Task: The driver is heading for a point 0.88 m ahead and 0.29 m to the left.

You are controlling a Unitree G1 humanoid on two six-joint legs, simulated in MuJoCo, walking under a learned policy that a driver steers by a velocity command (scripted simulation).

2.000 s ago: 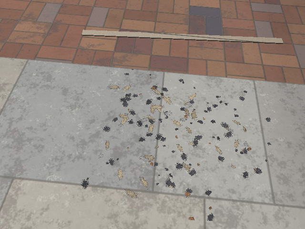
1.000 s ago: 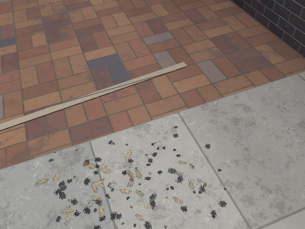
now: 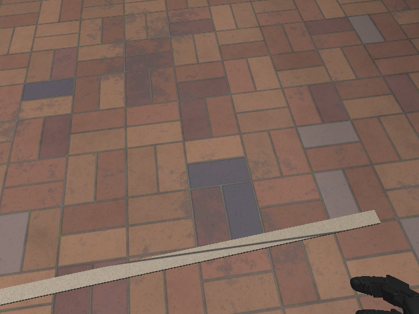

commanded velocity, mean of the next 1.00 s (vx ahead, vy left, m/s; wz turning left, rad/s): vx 0.06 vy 0.00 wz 0.62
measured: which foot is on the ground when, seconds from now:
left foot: up 0.00-0.08, down 0.10-0.56, up 0.58-0.96, down 0.98-1.00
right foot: down 0.00-0.10, up 0.12-0.52, down 0.54-1.00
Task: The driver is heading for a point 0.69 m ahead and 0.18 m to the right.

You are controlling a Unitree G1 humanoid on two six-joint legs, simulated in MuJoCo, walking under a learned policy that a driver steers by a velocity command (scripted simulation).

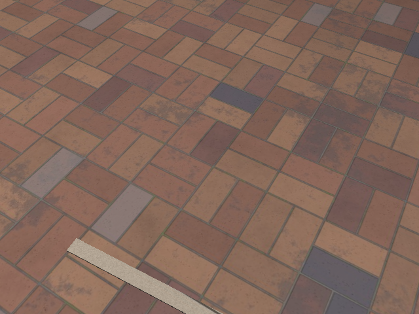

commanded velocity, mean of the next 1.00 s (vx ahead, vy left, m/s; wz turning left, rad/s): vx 0.01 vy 0.00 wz -0.25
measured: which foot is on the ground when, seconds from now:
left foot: down 0.00-0.40, up 0.42-1.00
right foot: down 0.00-0.00, up 0.02-0.38, down 0.40-1.00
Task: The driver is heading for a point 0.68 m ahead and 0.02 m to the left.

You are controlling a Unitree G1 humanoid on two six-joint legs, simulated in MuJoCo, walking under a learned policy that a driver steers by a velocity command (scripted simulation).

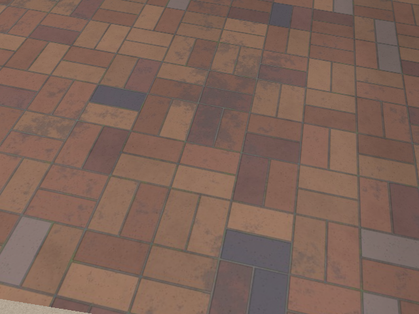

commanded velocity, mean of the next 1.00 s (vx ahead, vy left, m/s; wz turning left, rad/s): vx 0.67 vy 0.00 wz -0.06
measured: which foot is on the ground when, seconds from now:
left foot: up 0.00-0.02, down 0.04-0.48, up 0.50-0.90, down 0.92-1.00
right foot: down 0.00-0.02, up 0.04-0.46, down 0.48-0.92, up 0.94-1.00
